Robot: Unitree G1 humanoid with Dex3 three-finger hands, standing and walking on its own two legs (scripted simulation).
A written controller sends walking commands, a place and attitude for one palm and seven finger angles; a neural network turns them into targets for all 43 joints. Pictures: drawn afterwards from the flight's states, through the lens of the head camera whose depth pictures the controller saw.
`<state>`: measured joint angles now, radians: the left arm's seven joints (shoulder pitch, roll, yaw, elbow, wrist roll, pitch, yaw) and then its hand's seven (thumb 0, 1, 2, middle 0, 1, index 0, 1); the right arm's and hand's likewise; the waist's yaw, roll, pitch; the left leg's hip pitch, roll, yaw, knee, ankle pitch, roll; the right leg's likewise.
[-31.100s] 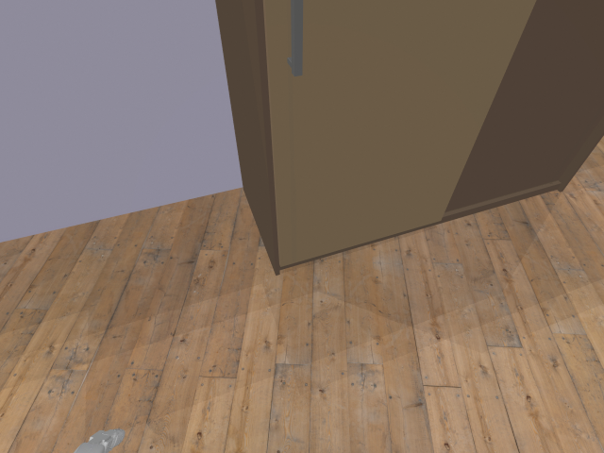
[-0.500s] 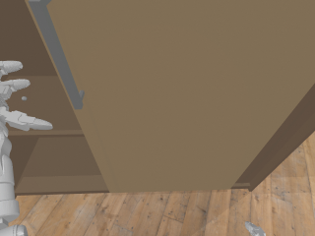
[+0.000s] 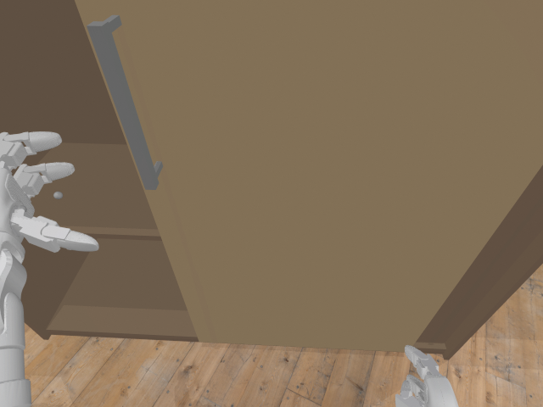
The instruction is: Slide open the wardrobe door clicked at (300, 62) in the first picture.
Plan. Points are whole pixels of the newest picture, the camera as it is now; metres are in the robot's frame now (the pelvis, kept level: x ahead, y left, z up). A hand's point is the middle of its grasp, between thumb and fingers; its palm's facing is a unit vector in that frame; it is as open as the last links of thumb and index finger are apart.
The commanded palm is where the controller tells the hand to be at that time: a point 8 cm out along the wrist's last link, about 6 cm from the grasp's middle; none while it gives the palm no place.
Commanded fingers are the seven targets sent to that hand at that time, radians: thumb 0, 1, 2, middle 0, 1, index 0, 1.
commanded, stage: draw the hand back to the body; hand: left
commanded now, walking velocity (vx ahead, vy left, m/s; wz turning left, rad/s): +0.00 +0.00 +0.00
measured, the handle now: (134, 113) +0.47 +0.28 +0.22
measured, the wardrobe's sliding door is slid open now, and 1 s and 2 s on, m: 0.59 0.59 0.59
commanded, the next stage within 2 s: step back with the hand held close in 1.52 s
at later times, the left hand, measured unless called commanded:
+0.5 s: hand (56, 248) +0.23 +0.29 +0.17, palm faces +0.23 -0.96 -0.16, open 14.4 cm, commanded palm +0.19 +0.33 +0.19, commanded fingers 0.00 -0.22 0.36 -0.24 -0.96 -0.24 -0.96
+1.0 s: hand (50, 252) +0.23 +0.29 +0.17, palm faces +0.44 -0.83 -0.33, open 10.2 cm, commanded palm +0.17 +0.33 +0.18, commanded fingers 0.00 0.68 0.80 -0.21 -0.43 -0.21 -0.43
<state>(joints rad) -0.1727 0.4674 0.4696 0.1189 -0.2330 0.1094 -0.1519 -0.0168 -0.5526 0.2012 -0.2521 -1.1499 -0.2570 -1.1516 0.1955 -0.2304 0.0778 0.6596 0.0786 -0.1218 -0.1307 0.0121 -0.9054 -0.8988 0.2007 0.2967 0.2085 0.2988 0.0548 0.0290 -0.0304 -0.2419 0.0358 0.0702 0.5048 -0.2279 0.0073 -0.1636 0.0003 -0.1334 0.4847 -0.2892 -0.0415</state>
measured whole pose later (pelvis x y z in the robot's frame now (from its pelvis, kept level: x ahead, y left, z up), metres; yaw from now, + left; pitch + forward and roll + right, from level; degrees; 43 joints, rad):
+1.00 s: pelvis +0.02 +0.03 +0.01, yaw -2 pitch -5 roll +0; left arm 0.38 0.35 0.34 -0.36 -0.09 -0.06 0.11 0.00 0.33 0.63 -0.22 -0.63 -0.23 -0.63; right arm 0.20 -0.22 0.03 0.66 0.01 -0.14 -0.06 0.02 -0.91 -0.90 0.20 0.30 0.21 0.30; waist 0.06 0.04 0.00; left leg -0.11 0.00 0.12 0.42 -0.23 0.04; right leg -0.04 -0.03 -0.09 0.39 -0.26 0.00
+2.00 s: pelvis -0.02 +0.03 +0.00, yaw -3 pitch +0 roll -1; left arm 0.55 0.42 0.38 -0.50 -0.07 -0.13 0.11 0.01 0.89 0.90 -0.21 -0.30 -0.21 -0.30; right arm 0.17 -0.23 0.00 0.54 0.02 0.01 -0.09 0.01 -0.91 -0.90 0.20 0.30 0.21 0.30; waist 0.01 0.01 0.03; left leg -0.28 0.03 0.13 0.46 -0.19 0.05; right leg -0.21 0.00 -0.07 0.42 -0.21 0.00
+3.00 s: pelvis -0.19 +0.06 -0.02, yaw -5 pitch +2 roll -3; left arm 0.53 0.46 0.43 -0.58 -0.05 -0.23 0.12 0.01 0.89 0.90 -0.21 -0.30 -0.21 -0.30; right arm 0.20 -0.19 0.01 0.65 0.00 -0.13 -0.05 0.01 -0.90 -0.90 0.20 0.30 0.21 0.30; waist 0.04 -0.02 -0.01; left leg -0.61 0.02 0.08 0.69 -0.25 0.00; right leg -0.02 0.04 -0.02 0.42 -0.43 -0.02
